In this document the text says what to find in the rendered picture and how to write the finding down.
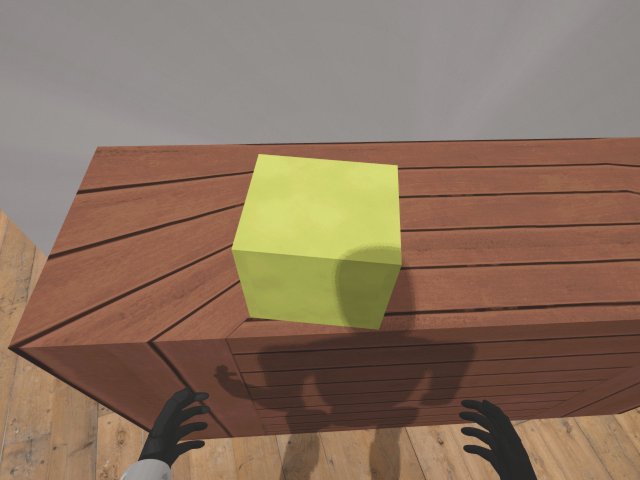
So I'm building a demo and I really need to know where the pedestal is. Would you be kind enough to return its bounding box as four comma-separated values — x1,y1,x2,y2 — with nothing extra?
8,137,640,441

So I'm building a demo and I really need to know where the robot left hand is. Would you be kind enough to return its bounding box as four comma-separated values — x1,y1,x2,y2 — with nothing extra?
138,387,210,469

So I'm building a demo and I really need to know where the robot right hand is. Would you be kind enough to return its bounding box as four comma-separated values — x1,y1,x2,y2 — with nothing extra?
459,400,537,480

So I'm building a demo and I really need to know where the robot left forearm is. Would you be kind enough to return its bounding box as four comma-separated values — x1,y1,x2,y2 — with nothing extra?
120,459,171,480

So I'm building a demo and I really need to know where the carton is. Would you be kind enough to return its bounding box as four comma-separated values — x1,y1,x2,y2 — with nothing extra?
231,154,402,330

